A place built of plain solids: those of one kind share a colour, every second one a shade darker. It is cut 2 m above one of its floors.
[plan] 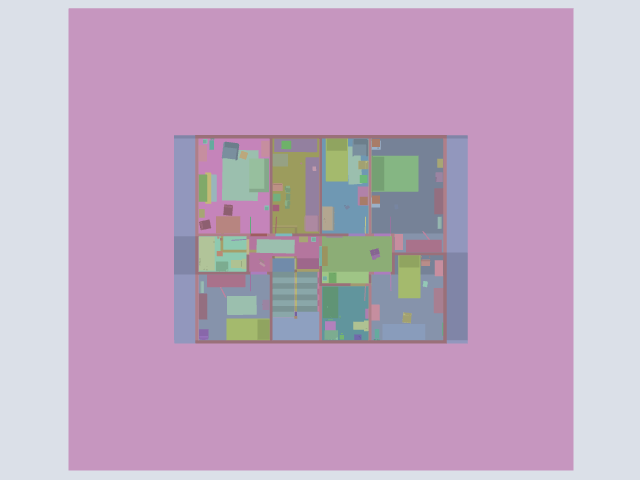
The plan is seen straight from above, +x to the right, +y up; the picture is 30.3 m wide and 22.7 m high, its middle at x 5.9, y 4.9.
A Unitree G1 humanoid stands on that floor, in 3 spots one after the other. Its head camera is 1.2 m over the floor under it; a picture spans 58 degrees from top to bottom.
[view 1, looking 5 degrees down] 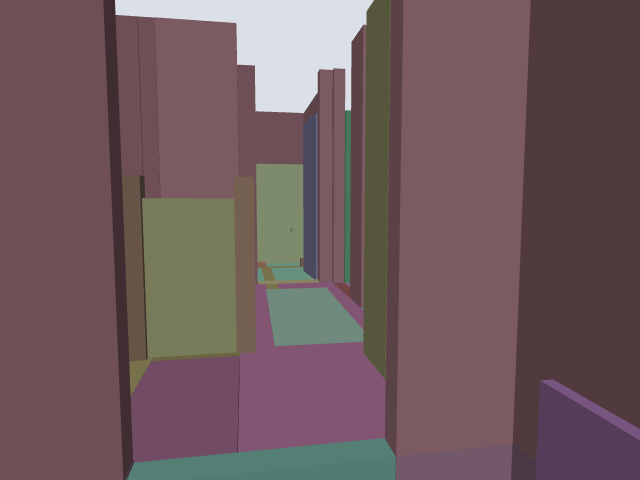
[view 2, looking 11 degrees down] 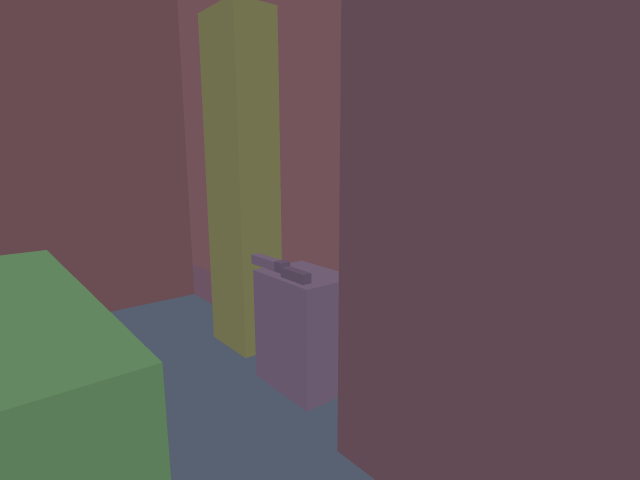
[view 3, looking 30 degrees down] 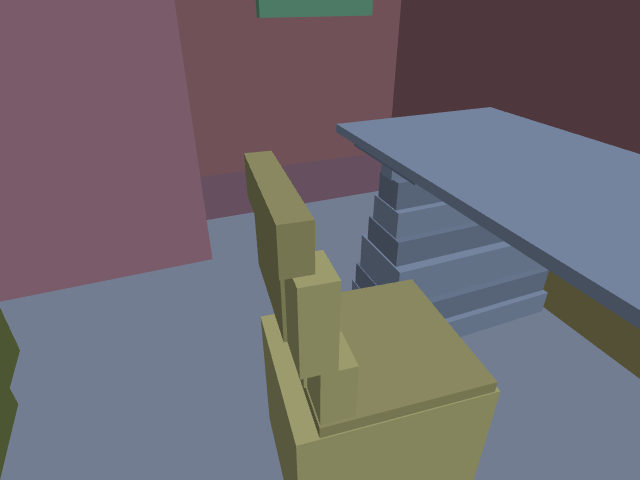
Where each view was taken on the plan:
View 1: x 7.42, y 4.08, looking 170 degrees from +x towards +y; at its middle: wall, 4.97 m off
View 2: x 10.22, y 6.17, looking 50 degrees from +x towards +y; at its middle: wall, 2.39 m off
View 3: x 9.32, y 1.62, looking -22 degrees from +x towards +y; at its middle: upper_floor_bedroom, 2.40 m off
